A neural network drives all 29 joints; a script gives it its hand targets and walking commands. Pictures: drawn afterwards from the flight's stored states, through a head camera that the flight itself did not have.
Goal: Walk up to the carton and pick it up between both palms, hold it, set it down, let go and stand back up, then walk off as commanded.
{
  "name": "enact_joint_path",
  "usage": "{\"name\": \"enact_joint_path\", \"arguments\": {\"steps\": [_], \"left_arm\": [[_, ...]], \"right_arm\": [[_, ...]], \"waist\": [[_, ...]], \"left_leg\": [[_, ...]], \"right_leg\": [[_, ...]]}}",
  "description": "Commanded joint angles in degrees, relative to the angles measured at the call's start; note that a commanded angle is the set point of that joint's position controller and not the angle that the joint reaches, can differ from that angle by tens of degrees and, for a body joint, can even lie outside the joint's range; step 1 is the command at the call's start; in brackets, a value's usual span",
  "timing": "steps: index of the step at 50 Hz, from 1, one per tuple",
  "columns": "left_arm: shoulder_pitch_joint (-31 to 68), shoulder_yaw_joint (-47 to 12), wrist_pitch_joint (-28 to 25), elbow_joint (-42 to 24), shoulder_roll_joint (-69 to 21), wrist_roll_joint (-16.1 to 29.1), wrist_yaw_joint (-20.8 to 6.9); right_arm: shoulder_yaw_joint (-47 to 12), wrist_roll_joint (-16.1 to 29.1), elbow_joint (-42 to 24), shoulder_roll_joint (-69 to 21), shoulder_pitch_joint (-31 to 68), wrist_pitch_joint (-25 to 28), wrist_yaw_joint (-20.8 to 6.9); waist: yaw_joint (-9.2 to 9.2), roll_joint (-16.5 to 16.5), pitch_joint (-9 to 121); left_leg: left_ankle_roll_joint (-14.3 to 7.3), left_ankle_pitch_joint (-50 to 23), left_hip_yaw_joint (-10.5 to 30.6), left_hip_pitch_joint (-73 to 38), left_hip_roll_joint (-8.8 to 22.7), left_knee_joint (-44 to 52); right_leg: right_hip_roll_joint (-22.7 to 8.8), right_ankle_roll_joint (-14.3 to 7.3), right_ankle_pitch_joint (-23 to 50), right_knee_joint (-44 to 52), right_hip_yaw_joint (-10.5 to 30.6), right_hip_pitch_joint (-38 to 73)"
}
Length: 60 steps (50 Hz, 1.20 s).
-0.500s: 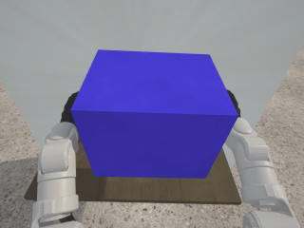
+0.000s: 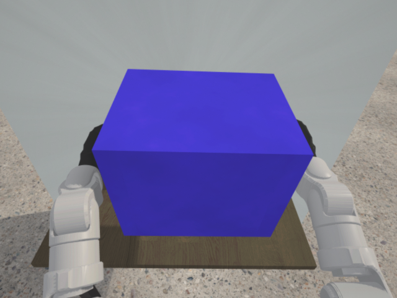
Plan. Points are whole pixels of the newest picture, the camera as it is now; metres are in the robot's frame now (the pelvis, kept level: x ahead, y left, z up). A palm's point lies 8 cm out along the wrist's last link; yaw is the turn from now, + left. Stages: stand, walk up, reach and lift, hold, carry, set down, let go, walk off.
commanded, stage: hold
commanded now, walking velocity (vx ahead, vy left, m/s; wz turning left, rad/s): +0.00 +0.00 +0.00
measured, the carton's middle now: (199, 153) +0.38 +0.00 +0.14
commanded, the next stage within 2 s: none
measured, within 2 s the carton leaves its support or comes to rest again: neither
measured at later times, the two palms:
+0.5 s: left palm (91, 163) +0.34 +0.20 +0.16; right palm (301, 155) +0.35 -0.20 +0.17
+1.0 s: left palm (93, 165) +0.33 +0.20 +0.16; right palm (303, 157) +0.34 -0.20 +0.17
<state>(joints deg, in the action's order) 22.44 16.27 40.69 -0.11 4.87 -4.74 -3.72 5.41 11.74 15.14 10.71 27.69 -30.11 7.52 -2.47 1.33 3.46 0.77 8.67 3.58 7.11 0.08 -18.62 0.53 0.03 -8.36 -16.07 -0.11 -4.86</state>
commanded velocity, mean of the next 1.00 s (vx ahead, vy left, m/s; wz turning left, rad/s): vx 0.00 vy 0.00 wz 0.00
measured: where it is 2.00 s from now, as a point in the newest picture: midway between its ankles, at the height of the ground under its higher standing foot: outside the picture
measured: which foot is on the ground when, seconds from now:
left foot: down 0.00-1.00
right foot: down 0.00-1.00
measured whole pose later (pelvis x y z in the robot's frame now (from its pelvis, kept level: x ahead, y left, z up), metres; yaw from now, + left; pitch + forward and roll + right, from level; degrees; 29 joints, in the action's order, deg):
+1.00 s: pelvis +0.00 +0.00 +0.00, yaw +0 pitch -2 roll -1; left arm 23.2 16.0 40.2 1.0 5.0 -4.3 -3.2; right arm 5.8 11.6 16.3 10.9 28.5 -29.5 7.1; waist -2.4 1.2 3.8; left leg 0.8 8.2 3.5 7.8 0.1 -18.4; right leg 0.5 0.0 -8.2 -16.1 -0.2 -5.6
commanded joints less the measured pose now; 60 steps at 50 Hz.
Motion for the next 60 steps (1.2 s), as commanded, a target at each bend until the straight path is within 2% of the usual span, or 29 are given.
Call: {"name": "enact_joint_path", "arguments": {"steps": [1, 4, 5, 6, 8, 11, 13, 15, 17, 18, 21, 22, 25, 29, 33, 35, 36, 38, 40, 41, 43, 44, 45, 47, 49, 51, 53, 54, 60], "left_arm": [[43.9, -28.3, -4.6, -15.1, -21.2, 9.8, -7.1], [44.7, -27.3, -4.8, -12.5, -20.6, 9.6, -7.3], [44.9, -27.3, -5.0, -14.4, -20.8, 9.8, -7.2], [46.1, -26.6, -4.9, -10.6, -20.7, 9.2, -7.4], [46.6, -28.3, -5.6, -13.6, -21.0, 10.5, -7.4], [48.3, -28.2, -5.8, -11.7, -21.4, 10.2, -7.0], [46.6, -27.0, -5.6, -9.9, -21.0, 9.9, -7.6], [47.6, -26.4, -5.8, -10.0, -21.2, 9.4, -7.6], [46.2, -26.7, -5.7, -11.0, -21.5, 9.9, -7.5], [47.5, -27.3, -5.8, -10.6, -21.7, 10.1, -7.4], [46.5, -26.7, -5.3, -9.3, -21.3, 9.5, -7.5], [46.4, -26.4, -5.6, -10.4, -20.8, 9.7, -7.5], [45.4, -27.7, -5.6, -14.0, -22.1, 9.9, -7.3], [45.4, -25.7, -5.2, -10.8, -20.2, 8.9, -7.7], [46.0, -29.5, -5.8, -16.7, -22.0, 10.5, -6.6], [45.9, -28.9, -5.6, -13.7, -21.3, 10.4, -6.5], [45.8, -29.2, -5.4, -16.3, -21.4, 11.0, -6.5], [43.4, -29.3, -5.4, -15.4, -21.8, 11.1, -6.3], [44.0, -29.3, -5.4, -14.4, -21.6, 10.6, -6.3], [42.9, -28.7, -5.0, -15.2, -21.0, 10.3, -6.4], [45.2, -27.5, -5.1, -13.2, -21.5, 9.8, -6.4], [43.4, -27.5, -4.8, -12.7, -21.5, 9.6, -6.7], [43.4, -27.3, -4.9, -13.5, -21.3, 9.3, -6.9], [42.5, -27.7, -5.0, -15.6, -21.4, 10.1, -7.1], [45.2, -27.3, -5.2, -12.5, -21.1, 9.5, -7.0], [47.1, -28.0, -5.4, -14.0, -21.7, 10.2, -6.8], [45.7, -26.5, -5.2, -12.0, -21.2, 9.2, -7.0], [44.5, -27.6, -5.1, -13.3, -21.4, 9.8, -6.9], [45.1, -27.4, -5.3, -14.4, -20.4, 10.0, -7.2]], "right_arm": [[-23.4, 9.2, -21.7, -23.4, 44.9, 5.5, -11.5], [-23.2, 8.3, -21.8, -24.1, 47.4, 5.7, -11.5], [-22.9, 8.7, -20.7, -24.5, 45.2, 5.7, -11.4], [-22.1, 7.5, -18.6, -24.3, 47.4, 5.5, -11.5], [-23.2, 8.1, -22.9, -25.8, 48.9, 6.4, -11.4], [-22.8, 7.3, -18.4, -24.8, 48.0, 5.7, -11.5], [-22.6, 7.3, -19.0, -26.1, 48.0, 5.9, -11.4], [-22.5, 7.7, -18.2, -26.0, 49.0, 6.1, -11.5], [-23.1, 7.9, -19.1, -26.1, 48.6, 6.3, -11.5], [-22.6, 7.7, -19.0, -25.3, 49.2, 6.4, -11.6], [-22.1, 7.5, -16.6, -24.8, 47.7, 5.9, -11.5], [-23.0, 7.7, -19.1, -25.3, 49.2, 6.4, -11.3], [-23.5, 8.8, -19.8, -25.5, 45.7, 6.4, -11.4], [-22.5, 8.0, -18.6, -24.4, 47.2, 5.9, -11.2], [-23.8, 9.5, -22.4, -24.0, 47.0, 6.8, -11.5], [-23.4, 8.8, -21.0, -23.4, 45.9, 6.1, -11.5], [-22.8, 8.7, -21.8, -23.4, 45.1, 6.0, -11.5], [-24.3, 9.5, -23.7, -23.6, 46.3, 6.3, -11.5], [-23.2, 9.3, -22.3, -22.4, 46.7, 6.3, -11.9], [-23.2, 9.1, -21.7, -22.9, 44.1, 5.9, -11.8], [-22.5, 8.2, -19.2, -22.9, 45.9, 5.6, -11.9], [-23.5, 9.0, -20.4, -23.7, 45.9, 5.9, -11.9], [-22.6, 8.6, -20.2, -23.5, 45.1, 5.7, -11.9], [-23.9, 9.2, -22.1, -24.2, 45.0, 5.9, -11.5], [-23.2, 8.7, -20.7, -24.0, 47.7, 6.0, -11.6], [-22.9, 8.3, -19.8, -24.7, 47.2, 5.9, -11.7], [-23.4, 8.2, -19.8, -24.4, 47.8, 5.9, -11.8], [-22.9, 8.6, -19.9, -24.7, 46.0, 5.9, -11.6], [-23.9, 9.1, -21.9, -24.8, 45.9, 5.7, -10.9]], "waist": [[-0.55, -3.4, 25.4], [-0.04, -1.1, 25.1], [-0.16, -2.3, 25.2], [-0.26, -1.4, 22.7], [0.04, -1.6, 27.7], [-0.58, -3.0, 25.8], [-0.28, -1.0, 25.4], [0.52, -1.9, 25.6], [0.66, -1.8, 27.1], [-0.29, -3.3, 27.8], [-0.65, -2.9, 25.6], [0.46, -1.4, 27.6], [-0.48, -3.7, 28.9], [-0.04, -1.9, 24.7], [-0.31, -4.9, 28.9], [-0.71, -2.9, 26.2], [-1.30, -4.0, 27.2], [-0.01, -2.4, 28.6], [0.03, -3.9, 26.7], [-0.39, -3.6, 26.9], [-0.30, -3.0, 24.6], [0.57, -2.0, 24.8], [-0.34, -1.8, 25.1], [-0.03, -1.2, 26.9], [0.35, -1.6, 25.0], [-0.26, -2.3, 26.5], [0.75, -1.1, 25.4], [0.21, -3.0, 26.8], [-0.30, -2.8, 27.7]], "left_leg": [[2.2, -16.9, -3.1, -6.4, -3.1, 0.8], [1.5, -13.5, -3.4, -4.7, -3.2, 1.3], [1.5, -12.9, -3.6, -4.9, -3.2, 1.6], [1.1, -9.4, -3.7, -3.4, -3.4, 2.3], [1.0, -12.2, -3.7, -5.0, -3.5, 1.5], [1.5, -12.8, -3.4, -5.0, -3.3, 1.4], [0.8, -10.1, -3.6, -3.5, -3.3, 1.6], [0.6, -8.7, -3.9, -3.3, -3.5, 2.2], [0.9, -11.9, -3.7, -4.1, -3.3, 1.3], [1.5, -13.4, -3.5, -5.7, -3.3, 1.2], [1.4, -12.7, -3.4, -5.4, -3.3, 1.4], [1.1, -14.0, -3.4, -5.4, -3.5, 1.0], [1.9, -16.9, -3.2, -7.3, -3.3, 0.2], [1.4, -13.2, -3.4, -5.1, -3.2, 1.6], [2.5, -18.6, -3.0, -7.9, -3.0, 0.1], [2.3, -17.5, -3.0, -6.9, -3.1, 0.4], [2.3, -17.4, -2.9, -6.7, -3.2, 0.4], [2.3, -19.2, -2.7, -7.4, -3.1, -0.2], [2.6, -16.5, -2.9, -7.1, -2.9, 0.8], [2.5, -18.1, -2.9, -7.2, -2.9, 0.4], [2.2, -15.0, -2.8, -5.6, -2.9, 1.4], [1.7, -14.3, -3.2, -4.7, -3.1, 1.3], [1.8, -14.9, -3.4, -5.5, -3.2, 1.4], [1.4, -16.5, -3.4, -5.6, -3.3, 1.1], [1.2, -13.3, -3.5, -4.9, -3.3, 1.6], [1.7, -14.8, -3.5, -5.5, -3.1, 1.5], [1.2, -13.3, -3.8, -5.4, -3.2, 1.7], [1.7, -14.1, -3.7, -5.2, -3.4, 1.4], [1.5, -17.1, -3.4, -6.7, -3.7, 0.8]], "right_leg": [[2.6, 0.1, 13.1, 0.5, -1.1, 8.2], [2.3, 0.1, 11.2, 1.0, -1.0, 8.3], [2.1, 0.2, 11.5, 0.5, -1.0, 8.2], [1.9, 0.3, 8.2, 1.2, -0.9, 7.4], [1.9, 0.6, 11.4, 0.3, -1.0, 7.9], [2.0, 0.4, 10.3, 0.6, -1.3, 6.9], [1.7, 0.6, 9.5, 1.1, -0.9, 8.1], [1.5, 0.8, 8.4, 0.8, -0.9, 7.6], [1.8, 0.7, 11.0, 0.2, -1.1, 8.6], [1.8, 0.4, 11.6, 0.5, -1.2, 7.9], [1.8, 0.5, 10.8, 0.9, -1.3, 7.4], [2.1, 0.5, 11.9, 0.5, -1.3, 8.2], [2.2, 0.5, 14.4, 0.2, -1.3, 9.2], [2.1, 0.3, 11.1, 0.8, -1.2, 8.2], [2.6, 0.1, 14.1, 0.0, -1.5, 7.2], [2.6, 0.4, 13.4, 0.5, -1.7, 7.3], [2.2, 0.3, 14.7, 0.2, -1.4, 7.7], [2.9, 0.3, 14.8, 0.1, -1.3, 7.8], [2.7, -0.1, 11.9, 0.6, -1.4, 6.8], [2.4, 0.1, 14.3, 0.3, -1.3, 8.0], [2.4, 0.0, 11.4, 0.7, -1.4, 7.0], [2.4, 0.1, 11.9, 0.5, -1.1, 7.7], [2.2, 0.2, 12.8, 0.6, -1.1, 8.5], [2.4, 0.5, 15.2, 0.1, -0.9, 9.8], [2.4, 0.5, 11.2, 0.6, -1.2, 7.6], [2.5, 0.1, 12.2, 0.4, -1.3, 7.7], [2.4, 0.2, 11.1, 0.7, -1.3, 7.6], [2.2, 0.3, 12.5, 0.5, -1.1, 8.5], [2.0, 0.6, 16.1, 0.4, -1.0, 9.2]]}}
